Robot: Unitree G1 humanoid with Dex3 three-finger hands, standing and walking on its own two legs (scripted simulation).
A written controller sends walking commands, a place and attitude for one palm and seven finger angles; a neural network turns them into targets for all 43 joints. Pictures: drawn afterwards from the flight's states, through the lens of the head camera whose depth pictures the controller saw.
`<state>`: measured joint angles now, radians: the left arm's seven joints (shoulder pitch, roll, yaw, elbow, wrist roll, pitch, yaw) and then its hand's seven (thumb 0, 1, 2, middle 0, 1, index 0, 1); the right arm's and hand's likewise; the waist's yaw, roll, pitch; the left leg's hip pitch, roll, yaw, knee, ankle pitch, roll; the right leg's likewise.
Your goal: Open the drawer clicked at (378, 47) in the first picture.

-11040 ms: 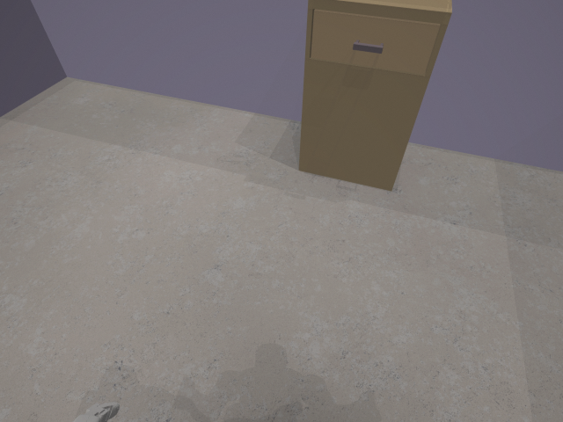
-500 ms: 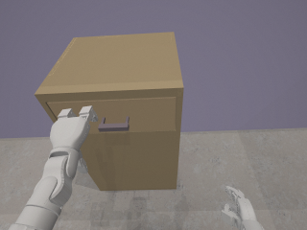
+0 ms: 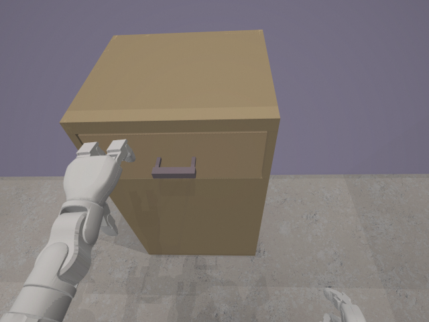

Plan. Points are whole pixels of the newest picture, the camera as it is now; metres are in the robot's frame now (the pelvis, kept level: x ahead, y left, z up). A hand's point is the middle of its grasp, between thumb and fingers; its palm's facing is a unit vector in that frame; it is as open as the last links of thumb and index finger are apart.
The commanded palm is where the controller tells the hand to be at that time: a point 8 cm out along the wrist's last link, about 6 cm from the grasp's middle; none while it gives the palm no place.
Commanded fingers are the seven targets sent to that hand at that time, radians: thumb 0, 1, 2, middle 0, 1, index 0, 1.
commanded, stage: move the hooked fingers above the handle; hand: left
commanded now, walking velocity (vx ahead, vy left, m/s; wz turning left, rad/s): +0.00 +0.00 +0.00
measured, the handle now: (175, 166) +0.47 +0.18 -0.05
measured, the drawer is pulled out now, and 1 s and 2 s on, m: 0.00 0.00 0.00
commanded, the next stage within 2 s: none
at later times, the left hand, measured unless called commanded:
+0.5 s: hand (130, 189) +0.33 +0.22 +0.05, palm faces +0.00 -0.06 -1.00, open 13.8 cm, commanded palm +0.32 +0.22 +0.11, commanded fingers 0.00 -0.50 0.30 -0.30 -1.20 -0.30 -1.20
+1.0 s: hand (149, 181) +0.38 +0.20 +0.02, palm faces -0.06 -0.03 -1.00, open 13.8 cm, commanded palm +0.37 +0.21 +0.08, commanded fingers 0.00 -0.50 0.30 -0.30 -1.20 -0.30 -1.20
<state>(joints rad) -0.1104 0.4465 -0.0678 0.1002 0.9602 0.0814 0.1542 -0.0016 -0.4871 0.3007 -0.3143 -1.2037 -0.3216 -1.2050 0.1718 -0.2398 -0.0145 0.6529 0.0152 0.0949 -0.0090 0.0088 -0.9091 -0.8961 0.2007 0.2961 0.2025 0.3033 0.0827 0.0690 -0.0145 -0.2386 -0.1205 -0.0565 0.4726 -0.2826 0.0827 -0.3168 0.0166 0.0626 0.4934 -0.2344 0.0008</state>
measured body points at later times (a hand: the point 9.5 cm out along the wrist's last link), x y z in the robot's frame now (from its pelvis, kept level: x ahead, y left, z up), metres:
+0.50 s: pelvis +0.01 -0.04 +0.00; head +0.04 -0.06 +0.44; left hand +0.33 +0.22 +0.11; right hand +0.19 -0.27 -0.12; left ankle -0.03 +0.06 -0.74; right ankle +0.01 -0.13 -0.74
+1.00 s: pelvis +0.00 -0.04 -0.01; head +0.05 -0.07 +0.43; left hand +0.37 +0.20 +0.08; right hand +0.13 -0.30 -0.14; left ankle -0.03 +0.06 -0.74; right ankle +0.01 -0.13 -0.74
